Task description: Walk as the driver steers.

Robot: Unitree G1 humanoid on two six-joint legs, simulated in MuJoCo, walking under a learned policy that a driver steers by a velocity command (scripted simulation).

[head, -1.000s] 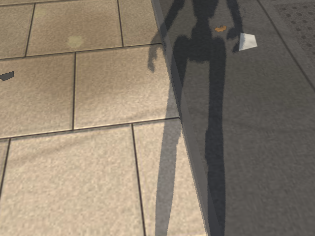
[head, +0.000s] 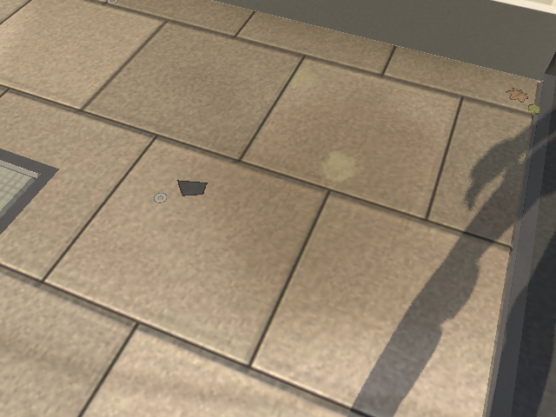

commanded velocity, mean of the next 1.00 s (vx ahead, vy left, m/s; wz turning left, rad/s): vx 0.50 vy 0.00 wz -0.32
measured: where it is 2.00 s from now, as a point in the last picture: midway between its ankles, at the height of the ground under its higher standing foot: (435, 235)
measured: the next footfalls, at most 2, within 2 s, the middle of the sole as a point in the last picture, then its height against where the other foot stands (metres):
right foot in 0.42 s outside the picture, level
left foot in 0.92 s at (302, 312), level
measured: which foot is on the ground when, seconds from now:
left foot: down 0.00-0.44, up 0.46-0.90, down 0.92-1.00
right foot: up 0.00-0.40, down 0.42-0.92, up 0.94-1.00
